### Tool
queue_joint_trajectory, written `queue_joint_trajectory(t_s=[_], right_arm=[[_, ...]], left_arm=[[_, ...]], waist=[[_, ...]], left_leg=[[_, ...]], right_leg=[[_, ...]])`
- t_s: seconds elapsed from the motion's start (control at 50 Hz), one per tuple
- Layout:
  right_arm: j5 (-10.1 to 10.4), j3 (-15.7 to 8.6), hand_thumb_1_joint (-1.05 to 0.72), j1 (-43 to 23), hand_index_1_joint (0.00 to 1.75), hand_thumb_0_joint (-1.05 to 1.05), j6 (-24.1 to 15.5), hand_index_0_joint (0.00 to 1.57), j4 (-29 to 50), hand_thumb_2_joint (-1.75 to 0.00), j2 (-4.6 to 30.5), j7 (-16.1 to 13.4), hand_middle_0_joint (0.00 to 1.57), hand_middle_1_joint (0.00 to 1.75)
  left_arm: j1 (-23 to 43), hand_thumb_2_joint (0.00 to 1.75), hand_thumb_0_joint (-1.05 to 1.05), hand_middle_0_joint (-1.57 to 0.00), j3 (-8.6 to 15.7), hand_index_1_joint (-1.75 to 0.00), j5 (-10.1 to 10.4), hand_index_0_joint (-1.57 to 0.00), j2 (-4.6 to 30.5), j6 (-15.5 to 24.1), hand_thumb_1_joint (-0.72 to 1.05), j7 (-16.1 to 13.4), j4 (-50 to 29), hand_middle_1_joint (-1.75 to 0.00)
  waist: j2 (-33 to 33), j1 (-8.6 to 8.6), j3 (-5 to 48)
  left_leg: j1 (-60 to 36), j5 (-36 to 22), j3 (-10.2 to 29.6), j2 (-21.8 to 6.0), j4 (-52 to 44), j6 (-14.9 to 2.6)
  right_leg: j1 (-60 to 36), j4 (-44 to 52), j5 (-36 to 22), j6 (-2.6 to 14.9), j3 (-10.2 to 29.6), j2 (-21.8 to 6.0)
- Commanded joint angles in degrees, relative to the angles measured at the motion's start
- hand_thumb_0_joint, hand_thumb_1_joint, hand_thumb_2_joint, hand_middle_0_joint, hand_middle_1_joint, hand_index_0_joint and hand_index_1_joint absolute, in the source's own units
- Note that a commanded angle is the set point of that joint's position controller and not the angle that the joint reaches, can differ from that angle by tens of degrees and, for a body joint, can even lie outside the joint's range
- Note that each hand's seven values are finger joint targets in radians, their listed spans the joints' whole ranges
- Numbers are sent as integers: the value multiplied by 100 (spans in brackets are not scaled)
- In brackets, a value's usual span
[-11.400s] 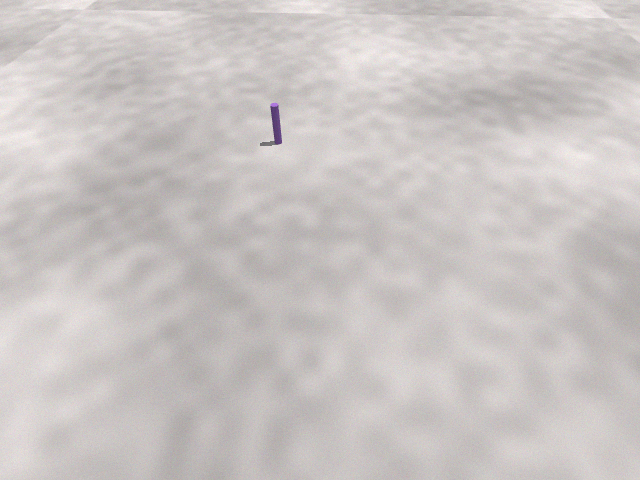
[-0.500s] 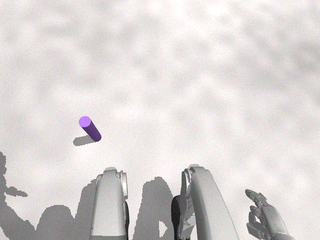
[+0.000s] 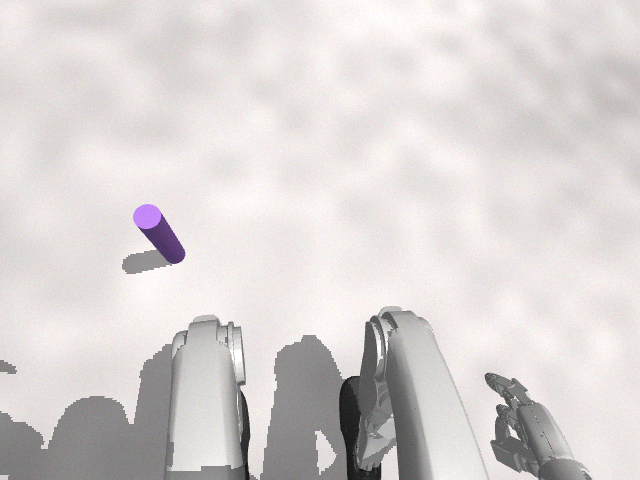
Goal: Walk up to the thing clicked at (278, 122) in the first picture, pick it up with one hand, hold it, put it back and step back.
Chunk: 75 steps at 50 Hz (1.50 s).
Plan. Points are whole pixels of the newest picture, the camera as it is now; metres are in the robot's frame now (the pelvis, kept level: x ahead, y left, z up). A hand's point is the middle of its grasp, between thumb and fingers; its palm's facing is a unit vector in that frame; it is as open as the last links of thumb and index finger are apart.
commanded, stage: go down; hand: left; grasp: from the side
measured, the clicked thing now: (163, 238) +0.48 +0.25 -0.32
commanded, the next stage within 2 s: approach in 0.58 s
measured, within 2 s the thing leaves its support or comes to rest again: neither
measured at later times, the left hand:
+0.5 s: hand out of the picture +0.39 +0.42 -0.02, palm faces +0.21 -0.97 -0.08, open 17.6 cm
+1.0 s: hand out of the picture +0.40 +0.41 -0.10, palm faces +0.22 -0.98 +0.01, open 17.7 cm
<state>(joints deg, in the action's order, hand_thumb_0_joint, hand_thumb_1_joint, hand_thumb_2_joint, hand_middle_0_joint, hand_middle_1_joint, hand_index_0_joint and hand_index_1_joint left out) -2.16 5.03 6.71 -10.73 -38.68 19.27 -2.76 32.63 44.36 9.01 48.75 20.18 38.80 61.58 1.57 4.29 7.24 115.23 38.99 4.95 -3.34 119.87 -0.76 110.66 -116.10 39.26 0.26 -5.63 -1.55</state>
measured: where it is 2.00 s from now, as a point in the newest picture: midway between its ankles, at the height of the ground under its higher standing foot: (298, 460)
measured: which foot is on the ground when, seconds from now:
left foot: down 0.00-1.00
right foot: down 0.00-1.00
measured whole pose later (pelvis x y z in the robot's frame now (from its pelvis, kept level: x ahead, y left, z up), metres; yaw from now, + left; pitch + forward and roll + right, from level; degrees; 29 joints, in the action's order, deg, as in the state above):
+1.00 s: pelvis -0.01 +0.00 -0.07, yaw -3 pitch +30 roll -10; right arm -4.9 11.4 4.3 -11.0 -37.1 21.7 -0.7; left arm 41.0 46.7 14.1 57.0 31.0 42.0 74.7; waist 5.1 8.1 0.2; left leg 125.6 39.5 8.3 -3.6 134.1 -1.2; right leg 119.6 -128.2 39.0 -0.1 -7.8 -0.8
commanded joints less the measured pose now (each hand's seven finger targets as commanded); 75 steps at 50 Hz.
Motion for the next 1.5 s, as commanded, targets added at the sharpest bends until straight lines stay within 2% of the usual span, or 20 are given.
queue_joint_trajectory(t_s=[0.0, 0.1, 0.3, 0.58, 0.66, 0.7, 0.74, 0.9, 1.0, 1.06, 1.12, 1.18, 1.22, 1.26, 1.28, 1.3, 1.34, 1.38, 1.44, 1.48], right_arm=[[27, -467, -92, 786, 30, 0, -119, 20, 291, -91, 1381, -102, 20, 30], [7, -400, -92, 788, 30, 0, -106, 20, 275, -91, 1352, -105, 20, 30], [7, -389, -92, 842, 30, 0, -80, 20, 280, -91, 1439, -68, 20, 30], [-15, -304, -92, 861, 30, 0, -37, 20, 283, -91, 1515, -65, 20, 30], [-19, -289, -92, 882, 30, 0, -52, 20, 296, -91, 1515, -48, 20, 30], [-16, -256, -91, 833, 30, 0, -42, 20, 290, -90, 1525, -43, 20, 30], [-26, -203, -91, 810, 30, 0, -71, 20, 294, -90, 1541, -25, 20, 30], [-215, 66, -91, 534, 30, 0, -146, 20, 368, -90, 1682, 95, 20, 30], [-445, 332, -91, 387, 30, 0, -36, 20, 356, -90, 1802, 183, 20, 30], [-618, 461, -91, 210, 30, 0, 102, 20, 417, -90, 1893, 236, 20, 30], [-802, 577, -92, 80, 30, 0, 268, 20, 403, -91, 1999, 275, 20, 30], [-951, 675, -92, -150, 30, 0, 372, 20, 396, -91, 2038, 319, 20, 30], [-1031, 685, -93, -187, 30, 0, 429, 20, 358, -91, 2116, 340, 20, 30], [-1082, 793, -93, -381, 30, 0, 443, 20, 431, -91, 2086, 367, 20, 30], [-1105, 794, -94, -349, 30, 0, 462, 20, 365, -91, 2156, 368, 20, 30], [-1124, 843, -94, -463, 30, 0, 473, 20, 402, -91, 2120, 378, 20, 30], [-1176, 959, -94, -511, 30, 0, 510, 20, 419, -91, 2070, 429, 20, 30], [-1237, 998, -95, -548, 30, 0, 588, 20, 382, -91, 2155, 462, 20, 30], [-1303, 1117, -95, -718, 30, 0, 663, 20, 464, -91, 2194, 565, 20, 30], [-1337, 1167, -95, -839, 30, 0, 691, 20, 524, -91, 2198, 613, 20, 30]], left_arm=[[1060, 5, 0, -6, 500, -5, 232, -4, 2564, 301, -57, 26, -1033, -4], [1053, 6, 0, -5, 579, -5, 271, -4, 2719, 264, -59, 81, -959, -4], [1424, 6, 0, -5, 539, -6, 264, -4, 2812, 302, -57, 188, -923, -4], [1434, 6, 0, -6, 728, -6, 258, -4, 3253, 252, -58, 268, -917, -4], [1428, 12, 0, -8, 717, -12, 287, -4, 3187, 261, -57, 288, -865, -8], [1437, 1, 0, -9, 661, -8, 302, -6, 3125, 297, -61, 327, -649, -5], [1416, 1, 0, -9, 595, -8, 393, -6, 2862, 393, -61, 367, -354, -6], [1819, 0, 0, -9, 327, -7, 694, -7, 2439, 1300, -61, 390, 400, -5], [1749, 0, 0, -9, 549, -7, 556, -7, 2999, 1796, -61, 185, 810, -5], [1943, 2, 0, -9, 718, -9, 426, -7, 3401, 2124, -61, 36, 240, -7], [1594, 4, 0, -8, 804, -10, 310, -6, 3390, 2336, -61, -119, 423, -8], [1418, 4, 0, -8, 716, -10, 319, -6, 3117, 2603, -61, -229, 219, -8], [1453, 3, 0, -9, 528, -11, 383, -7, 2718, 2716, -61, -293, 188, -9], [1744, 5, 0, -8, -91, -11, 407, -6, 2008, 2816, -61, -355, 275, -10], [1538, 5, 0, -8, 0, -11, 406, -6, 2022, 2839, -61, -436, 522, -10], [1704, 5, 0, -8, -289, -11, 356, -6, 1839, 2901, -61, -490, 486, -10], [1675, 0, 0, -8, -449, -8, 329, -7, 1660, 3037, -61, -687, 778, -7], [1325, 0, 0, -8, -136, -7, 322, -8, 1968, 3182, -61, -971, 964, -7], [1438, 0, 0, -8, -71, -8, 343, -8, 1818, 3447, -61, -1358, 1025, -8], [1327, 2, 0, -8, 101, -8, 272, -7, 1976, 3618, -61, -1623, 978, -8]], waist=[[-1654, -299, 3579], [-1473, -294, 3632], [-1593, -105, 3374], [-1727, -177, 3389], [-1661, -87, 3294], [-1648, -40, 3017], [-1410, 129, 2763], [-1203, 426, 2378], [-1500, 374, 2548], [-1953, 306, 2700], [-2308, 395, 2667], [-2653, 465, 2725], [-2707, 650, 2617], [-2544, 953, 2383], [-2428, 985, 2269], [-2324, 1031, 2112], [-1946, 1096, 1859], [-1895, 910, 1724], [-1760, 982, 1500], [-1831, 886, 1429]], left_leg=[[-3128, -922, 151, 56, -1703, -5], [-2826, -1221, -44, 105, -1369, -63], [-2604, -798, 56, 72, -1285, -37], [-2479, -970, 26, 80, -1053, -46], [-2365, -926, 30, 80, -1003, -53], [-2236, -743, 97, 62, -1001, -44], [-2032, -685, 161, 62, -870, -52], [-1673, -488, 263, 15, -239, -26], [-1662, -838, 216, -29, 173, 23], [-1874, -1034, 272, -80, 271, 86], [-2137, -1353, 361, -145, 420, 136], [-2441, -1613, 472, -206, 551, 196], [-2566, -1686, 572, -237, 630, 235], [-2336, -1377, 647, -238, 753, 213], [-2276, -1430, 679, -245, 801, 221], [-2077, -1196, 683, -242, 855, 206], [-1625, -959, 696, -216, 1004, 168], [-1478, -925, 675, -207, 1051, 174], [-1238, -723, 716, -203, 1126, 152], [-1202, -598, 705, -197, 1107, 166]], right_leg=[[-1138, 968, -781, 250, 29, 205], [-1354, 965, -952, 237, 73, 221], [-949, 739, -708, 238, -14, 220], [-898, 572, -783, 244, -44, 240], [-894, 566, -768, 229, -66, 251], [-683, 493, -656, 234, -102, 250], [-573, 423, -641, 218, -161, 259], [-235, 25, -538, 186, -316, 327], [-470, -303, -761, 184, -412, 388], [-524, -545, -897, 199, -480, 404], [-489, -739, -1125, 187, -599, 430], [-371, -914, -1257, 180, -686, 452], [-232, -984, -1287, 171, -790, 471], [-132, -1013, -1217, 155, -877, 476], [-165, -1042, -1304, 141, -922, 468], [-100, -1043, -1189, 145, -923, 484], [-278, -1042, -1141, 112, -988, 517], [-402, -1080, -1129, 108, -1001, 533], [-565, -1078, -1054, 77, -1070, 568], [-593, -1099, -973, 78, -1090, 586]])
